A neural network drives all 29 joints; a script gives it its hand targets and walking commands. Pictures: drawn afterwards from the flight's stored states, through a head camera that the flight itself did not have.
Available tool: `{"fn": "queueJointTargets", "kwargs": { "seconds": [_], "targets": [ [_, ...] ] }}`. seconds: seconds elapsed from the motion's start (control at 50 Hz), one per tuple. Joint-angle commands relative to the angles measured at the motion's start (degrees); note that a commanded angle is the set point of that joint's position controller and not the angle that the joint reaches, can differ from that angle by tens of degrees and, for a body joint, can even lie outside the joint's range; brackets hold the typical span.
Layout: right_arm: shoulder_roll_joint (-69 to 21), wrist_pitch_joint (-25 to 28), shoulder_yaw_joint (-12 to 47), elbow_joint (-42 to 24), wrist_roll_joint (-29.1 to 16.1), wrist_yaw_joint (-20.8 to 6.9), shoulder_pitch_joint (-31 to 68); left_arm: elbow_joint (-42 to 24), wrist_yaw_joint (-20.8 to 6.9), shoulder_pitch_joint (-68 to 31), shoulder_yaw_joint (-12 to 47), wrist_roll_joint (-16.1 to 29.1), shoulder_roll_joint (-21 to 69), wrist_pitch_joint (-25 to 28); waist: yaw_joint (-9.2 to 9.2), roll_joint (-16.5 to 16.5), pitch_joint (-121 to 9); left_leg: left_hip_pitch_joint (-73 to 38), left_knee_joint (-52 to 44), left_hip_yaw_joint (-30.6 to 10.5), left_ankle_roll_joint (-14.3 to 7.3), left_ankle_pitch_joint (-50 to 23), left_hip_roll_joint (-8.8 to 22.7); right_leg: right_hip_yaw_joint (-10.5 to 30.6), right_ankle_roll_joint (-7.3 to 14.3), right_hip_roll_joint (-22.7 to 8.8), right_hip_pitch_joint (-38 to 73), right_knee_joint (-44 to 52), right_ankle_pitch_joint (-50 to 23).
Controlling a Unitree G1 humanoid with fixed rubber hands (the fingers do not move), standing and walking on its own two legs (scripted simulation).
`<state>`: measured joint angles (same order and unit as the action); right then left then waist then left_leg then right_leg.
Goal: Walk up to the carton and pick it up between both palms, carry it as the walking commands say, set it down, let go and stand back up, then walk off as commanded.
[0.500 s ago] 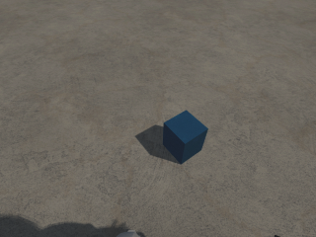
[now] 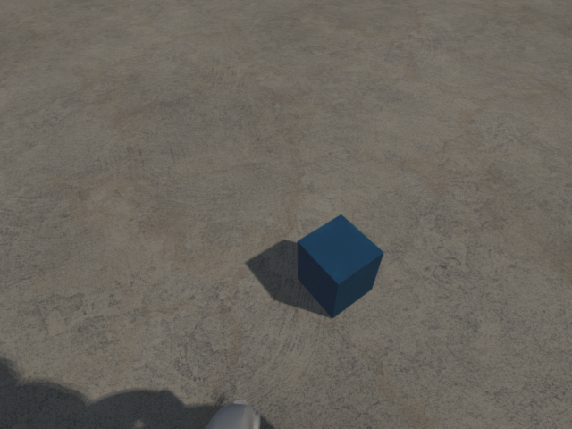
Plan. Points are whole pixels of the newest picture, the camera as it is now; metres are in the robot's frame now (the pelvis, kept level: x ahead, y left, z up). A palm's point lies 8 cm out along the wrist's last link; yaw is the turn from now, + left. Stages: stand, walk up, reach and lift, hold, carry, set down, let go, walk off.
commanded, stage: walk up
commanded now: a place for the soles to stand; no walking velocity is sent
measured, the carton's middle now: (336, 266) +0.75 -0.14 -0.61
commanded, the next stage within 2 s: none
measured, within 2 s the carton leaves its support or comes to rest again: neither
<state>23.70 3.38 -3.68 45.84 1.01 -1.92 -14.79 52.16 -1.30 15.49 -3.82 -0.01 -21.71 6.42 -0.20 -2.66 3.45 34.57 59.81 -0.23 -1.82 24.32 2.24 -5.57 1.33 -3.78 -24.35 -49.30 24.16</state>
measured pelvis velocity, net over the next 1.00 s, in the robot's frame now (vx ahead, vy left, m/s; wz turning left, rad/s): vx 0.18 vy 0.03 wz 0.00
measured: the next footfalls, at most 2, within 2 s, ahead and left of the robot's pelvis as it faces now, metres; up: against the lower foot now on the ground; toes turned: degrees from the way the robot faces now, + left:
left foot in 0.08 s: +0.16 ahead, +0.14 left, +0.00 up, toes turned +2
right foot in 0.42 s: +0.18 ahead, -0.11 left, +0.00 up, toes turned -6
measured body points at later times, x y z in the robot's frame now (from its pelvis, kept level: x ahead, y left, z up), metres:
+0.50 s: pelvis +0.09 +0.01 -0.01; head +0.10 +0.00 +0.44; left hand +0.15 +0.33 -0.11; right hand +0.19 -0.31 -0.11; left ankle +0.12 +0.13 -0.66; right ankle +0.14 -0.10 -0.70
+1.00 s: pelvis +0.18 +0.03 +0.00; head +0.17 +0.04 +0.45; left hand +0.24 +0.35 -0.12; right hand +0.28 -0.29 -0.09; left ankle +0.23 +0.15 -0.70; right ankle +0.21 -0.09 -0.67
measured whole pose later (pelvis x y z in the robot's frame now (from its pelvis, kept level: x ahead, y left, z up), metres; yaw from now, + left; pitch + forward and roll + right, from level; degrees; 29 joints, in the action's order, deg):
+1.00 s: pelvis +0.18 +0.03 +0.00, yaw +0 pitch -5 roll +0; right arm 23.1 4.9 -3.7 46.5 1.0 0.0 -14.9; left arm 52.6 -1.2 15.8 -3.3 0.0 -22.1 2.4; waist -0.3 1.3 4.1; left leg 21.8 48.0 2.5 -1.7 21.5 0.9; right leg -3.3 0.5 -4.5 -25.2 -60.3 27.2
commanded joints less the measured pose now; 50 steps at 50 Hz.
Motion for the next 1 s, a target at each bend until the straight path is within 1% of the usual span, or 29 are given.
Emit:
{"fn": "queueJointTargets", "kwargs": {
  "seconds": [0.0, 0.04, 0.06, 0.08, 0.1, 0.12, 0.16, 0.2, 0.24, 0.32, 0.36, 0.38, 0.4, 0.42, 0.44, 0.46, 0.52, 0.54, 0.62, 0.66, 0.68, 0.7, 0.72, 0.74, 0.76, 0.78, 0.8, 0.84, 0.98],
  "targets": [
    [10.44, 2.80, -2.84, -3.39, -0.72, 0.07, 3.58, -4.14, 1.44, 4.41, -5.16, -0.42, -20.11, 0.84, -3.85, 15.73, -10.25, 3.64, -9.97, 2.66, 0.81, -0.40, 2.18, 18.19, 13.23, -15.63, 19.67, 18.70, -18.37],
    [10.77, 3.25, -3.18, -1.27, -0.59, 0.12, -1.75, -5.60, 0.88, -1.35, -4.43, -0.40, -19.72, 0.10, 0.52, 13.72, -11.79, -7.06, -18.19, 5.36, -0.33, -4.53, 0.50, 14.51, 11.06, -16.14, 12.21, 12.98, -12.98],
    [12.17, 3.74, -4.08, 1.21, -0.17, 0.55, -5.59, -5.69, 0.62, -2.19, -3.30, -0.56, -17.39, -0.26, 2.98, 9.76, -12.28, -17.44, -21.58, 7.07, -0.73, -3.85, -2.62, 10.55, 8.76, -13.03, 3.11, 7.09, -8.96],
    [16.07, 4.07, -5.96, 3.44, 0.60, 1.40, -14.09, -6.36, 0.72, -3.11, -2.10, -0.70, -13.28, -0.24, 7.20, -5.80, -15.72, -32.40, -27.18, -7.13, -3.42, 7.22, 2.35, 6.17, 5.72, -8.80, -9.37, -11.52, -11.61],
    [21.25, 4.44, -6.59, 1.26, 0.94, 2.14, -13.62, -7.62, 0.34, -3.85, -0.84, 0.28, -7.52, -0.31, 7.95, -16.09, -13.35, -36.52, -40.21, -35.02, -8.69, 19.88, 13.99, 1.79, 2.01, 0.98, -25.41, -22.64, 2.75],
    [23.73, 4.05, -7.01, -0.50, -0.34, 2.06, -12.29, -7.78, 0.94, -6.27, -3.25, -0.06, -15.34, -0.67, 8.63, -9.81, -12.00, -36.37, -45.61, -47.37, -13.20, 26.37, 20.26, 7.56, 1.52, 1.08, -29.66, -26.17, 6.24],
    [20.25, 3.38, -6.41, -0.73, -0.91, 1.99, -8.71, -5.91, 0.80, -7.03, -3.29, -1.10, -17.39, -1.49, 5.58, 0.33, -2.32, -29.01, -43.16, -41.68, -14.58, 22.64, 19.41, 7.99, -0.13, -3.11, -29.99, -24.52, 3.45],
    [17.80, 2.92, -5.15, -0.99, -0.03, 1.82, -3.24, -4.01, 0.11, -4.98, -3.34, -0.88, -15.59, -1.36, 2.55, 0.01, 1.74, -17.93, -41.49, -32.45, -13.23, 19.01, 15.97, 7.46, -0.56, -3.35, -22.31, -20.11, 2.48],
    [18.65, 2.61, -5.20, -0.44, 0.44, 1.31, -1.99, -3.72, -0.48, -2.02, -3.88, -0.74, -16.12, -1.69, 2.32, -5.94, 3.01, -12.74, -42.16, -26.74, -12.00, 21.89, 14.79, 5.88, -0.89, -3.19, -16.09, -13.66, 3.04],
    [18.77, 2.16, -5.11, -1.02, 0.45, 0.94, -0.75, -3.96, -0.85, -1.43, -4.16, -0.42, -15.08, -1.28, 2.40, -7.86, 1.31, -12.11, -39.68, -22.78, -13.11, 17.99, 14.93, 3.35, -0.53, -1.25, -7.97, -1.45, 7.13],
    [17.67, 1.36, -4.72, -2.89, 0.46, 0.53, 3.53, -2.30, -0.34, 5.98, -4.74, -0.72, -14.50, -0.02, -2.45, -6.13, -3.29, -4.61, -30.98, -15.67, -9.69, 15.01, 11.49, 0.35, 1.05, 1.53, 8.73, 11.02, 0.91],
    [14.10, 0.95, -3.89, -3.19, 0.46, 0.38, 4.53, 0.47, 0.50, 14.31, -5.83, -1.54, -16.47, 0.73, -7.18, 3.71, -5.95, 4.44, -14.46, -9.40, -6.05, 13.64, 6.95, 5.80, 0.73, 1.37, 21.34, 16.64, 3.46],
    [7.21, 0.73, -1.72, -5.02, -0.70, 0.56, 4.21, 0.23, 1.48, 17.95, -7.50, -2.75, -22.92, 1.38, -8.56, 21.84, -6.60, 19.52, 8.65, 1.45, -0.46, 7.41, -2.03, 31.59, 4.44, -12.80, 29.05, 31.27, 24.12],
    [8.13, 0.55, -1.30, -4.40, -0.61, 1.26, 4.94, -2.91, 2.10, 11.00, -7.41, -2.14, -25.60, 1.55, -6.08, 15.84, -4.08, 23.84, 11.97, -3.00, 0.46, 3.42, -3.30, 46.54, 7.92, -21.19, 25.60, 38.46, 26.82],
    [13.15, 0.74, -3.09, -4.66, -0.17, 1.41, 6.78, -4.00, 1.94, 7.60, -7.39, -1.43, -25.34, 1.21, -5.16, 7.23, -3.27, 22.81, 12.60, -3.19, 0.69, 1.98, 0.51, 45.72, 11.04, -22.46, 23.67, 36.41, 26.81],
    [15.87, 0.95, -3.38, -2.68, -0.35, 1.19, 6.25, -3.23, 1.98, 6.12, -6.56, -1.03, -23.13, 1.13, -4.21, 4.02, -0.97, 20.02, 11.19, -3.96, 0.44, 0.37, 1.53, 42.60, 11.68, -20.38, 20.41, 32.61, 18.03],
    [13.24, 1.52, -3.22, -2.00, -0.71, 0.79, 3.54, -3.75, 2.04, 5.02, -5.77, -0.80, -20.33, 1.00, -3.15, 11.72, -2.90, 17.05, 5.50, -1.59, 0.94, 1.21, 3.47, 30.68, 13.25, -16.76, 21.53, 25.77, 1.29],
    [12.78, 1.60, -3.23, -1.75, -0.45, 0.67, 2.60, -3.79, 2.07, 5.73, -5.41, -0.48, -19.61, 0.94, -3.19, 9.88, -4.96, 14.80, 3.95, -1.04, 1.56, 1.04, 2.88, 28.89, 13.77, -16.51, 21.53, 23.89, -5.89],
    [11.83, 2.32, -3.31, -2.59, -0.41, 0.46, 3.23, -3.94, 1.45, 4.58, -4.97, -0.61, -20.41, 0.31, -3.48, 15.86, -7.94, 4.55, -6.51, 2.82, 1.07, 2.85, 1.79, 21.92, 14.16, -15.20, 16.39, 20.37, -9.12],
    [11.79, 2.83, -3.73, -0.98, -0.57, 0.64, 0.11, -4.27, 1.08, 1.09, -4.23, -0.50, -19.78, -0.54, -0.99, 12.91, -8.91, -4.34, -13.63, 6.08, 0.45, -2.88, 0.25, 16.73, 11.64, -14.12, 11.80, 16.31, -11.93],
    [11.32, 3.21, -3.77, 0.67, -0.35, 1.25, -4.94, -4.94, 0.91, -1.17, -3.71, -0.42, -17.88, -0.87, 2.36, 10.32, -10.46, -13.25, -19.69, 7.33, -0.53, -5.22, -1.81, 13.41, 9.17, -12.65, 6.44, 9.98, -14.89],
    [12.77, 3.69, -4.73, 2.93, -0.18, 2.14, -11.34, -5.29, 0.94, -2.79, -2.29, -0.59, -14.74, -1.09, 5.61, 5.18, -14.25, -27.11, -22.95, 1.86, -1.06, -2.64, -1.72, 9.43, 6.76, -10.35, -2.69, -3.33, -17.40],
    [19.19, 4.27, -6.35, 2.82, 0.91, 2.88, -14.30, -6.26, 0.88, -1.62, -0.46, 0.53, -8.46, -0.98, 6.90, -12.73, -15.38, -32.82, -35.45, -24.43, -4.81, 6.79, 11.59, 3.39, 1.94, -2.96, -13.74, -20.42, -12.89],
    [22.57, 4.01, -6.45, 0.62, -0.09, 3.21, -11.96, -6.47, 1.40, -3.06, -2.13, 0.27, -12.28, -1.45, 7.05, -11.03, -12.27, -36.94, -43.13, -44.23, -9.83, 5.50, 20.50, 5.43, -0.08, 3.32, -26.38, -22.87, 5.62],
    [21.92, 3.60, -6.43, -0.17, -1.31, 2.94, -8.62, -5.46, 1.84, -1.91, -3.40, -0.50, -17.15, -2.10, 5.32, -6.18, -11.04, -35.97, -39.07, -44.86, -12.68, 2.25, 21.58, 9.63, -0.07, 0.26, -25.37, -24.62, 7.32],
    [19.72, 3.23, -6.11, 0.17, -1.35, 3.18, -8.42, -4.77, 1.86, -4.24, -3.04, -0.80, -17.29, -2.58, 5.06, -0.18, -6.26, -32.16, -38.35, -42.40, -13.36, 3.48, 20.69, 9.06, -0.48, -1.22, -26.39, -23.43, 7.10],
    [19.09, 2.96, -5.68, 0.46, -1.11, 3.47, -7.59, -4.57, 1.79, -4.42, -2.85, -0.31, -16.62, -2.82, 4.06, 0.73, -1.74, -27.34, -38.72, -37.03, -11.25, 2.96, 18.29, 8.88, -0.67, -1.31, -25.50, -21.31, 5.48],
    [17.87, 2.93, -4.79, 1.13, -0.66, 3.38, -3.45, -2.76, 1.21, -3.03, -2.91, -0.34, -15.10, -3.05, 1.88, -4.85, 2.96, -17.88, -37.84, -25.91, -10.11, -0.46, 15.50, 8.10, -0.32, -2.67, -19.96, -17.25, 0.91],
    [17.31, 1.77, -4.37, -1.08, -0.05, 2.30, 2.14, -2.26, 0.46, 0.55, -3.84, -0.85, -13.64, -2.76, 0.03, -6.34, 2.68, -6.58, -35.07, -16.44, -10.57, 5.03, 12.74, 2.93, 0.45, -0.19, -0.31, 0.91, 1.38]
  ]
}}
